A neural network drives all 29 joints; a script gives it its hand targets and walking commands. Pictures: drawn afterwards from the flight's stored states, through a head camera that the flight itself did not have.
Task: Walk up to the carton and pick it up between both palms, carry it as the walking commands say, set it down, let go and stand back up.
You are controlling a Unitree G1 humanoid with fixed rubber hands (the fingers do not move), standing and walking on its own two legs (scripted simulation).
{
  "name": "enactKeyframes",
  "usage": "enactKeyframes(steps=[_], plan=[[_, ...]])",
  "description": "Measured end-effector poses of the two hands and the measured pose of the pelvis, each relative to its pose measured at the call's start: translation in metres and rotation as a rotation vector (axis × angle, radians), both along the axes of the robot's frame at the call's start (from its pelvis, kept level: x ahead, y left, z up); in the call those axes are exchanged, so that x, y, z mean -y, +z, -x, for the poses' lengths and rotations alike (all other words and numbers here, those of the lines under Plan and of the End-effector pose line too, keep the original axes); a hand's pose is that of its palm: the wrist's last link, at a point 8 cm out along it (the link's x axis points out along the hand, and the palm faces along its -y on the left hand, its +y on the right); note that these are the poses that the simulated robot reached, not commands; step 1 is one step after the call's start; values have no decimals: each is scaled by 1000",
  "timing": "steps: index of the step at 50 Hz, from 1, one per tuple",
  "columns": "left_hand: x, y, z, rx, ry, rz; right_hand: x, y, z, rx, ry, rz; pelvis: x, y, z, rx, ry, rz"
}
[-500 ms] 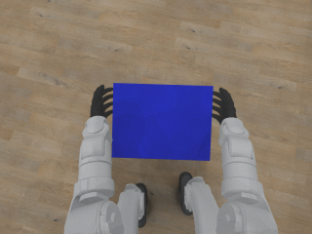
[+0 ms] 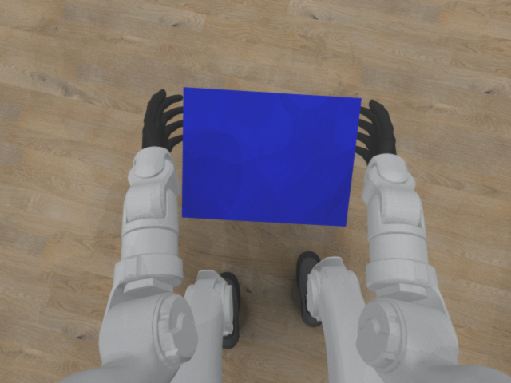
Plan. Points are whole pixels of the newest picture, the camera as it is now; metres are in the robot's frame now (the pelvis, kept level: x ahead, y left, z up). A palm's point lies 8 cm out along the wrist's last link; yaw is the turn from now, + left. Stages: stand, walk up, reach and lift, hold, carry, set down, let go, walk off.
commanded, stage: set down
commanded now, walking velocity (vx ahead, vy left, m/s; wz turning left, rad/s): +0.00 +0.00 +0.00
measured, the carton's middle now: (265, 153) +0.47 -0.03 -0.20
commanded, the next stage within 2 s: none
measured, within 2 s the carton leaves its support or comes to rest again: neither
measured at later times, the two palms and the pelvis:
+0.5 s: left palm (177, 149) +0.49 +0.13 -0.18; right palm (362, 159) +0.44 -0.20 -0.20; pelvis -0.02 +0.00 -0.07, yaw +0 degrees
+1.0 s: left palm (191, 150) +0.51 +0.12 -0.26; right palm (351, 159) +0.46 -0.21 -0.29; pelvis -0.02 +0.00 -0.12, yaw +0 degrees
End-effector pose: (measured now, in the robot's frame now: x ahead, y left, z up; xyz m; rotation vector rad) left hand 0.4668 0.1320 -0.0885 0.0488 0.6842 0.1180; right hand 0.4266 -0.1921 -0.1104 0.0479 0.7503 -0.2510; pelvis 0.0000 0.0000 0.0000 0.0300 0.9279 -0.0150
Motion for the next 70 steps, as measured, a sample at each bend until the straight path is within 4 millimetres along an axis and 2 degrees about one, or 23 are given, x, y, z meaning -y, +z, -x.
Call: enactKeyframes(steps=[12, 35, 55, 65, 70], plan=[[0, -37, -10, 2, -16, 6, 1, -39, -9, -13, 22, 12, -2, -32, 10, -39, 3, 3], [8, -127, -29, -4, -49, 24, 10, -134, -22, -33, 6, 8, 0, -94, 25, -66, 4, 1], [7, -193, -41, -30, -81, 9, 12, -201, -37, -64, 32, 14, 0, -131, 23, -20, 2, 4], [6, -221, -44, -38, -83, 8, 13, -223, -52, -68, 50, 30, -1, -148, 23, 28, 0, 10], [0, -228, -46, -43, -76, -6, 9, -226, -59, -53, 70, 17, -2, -156, 25, 54, -1, 13]])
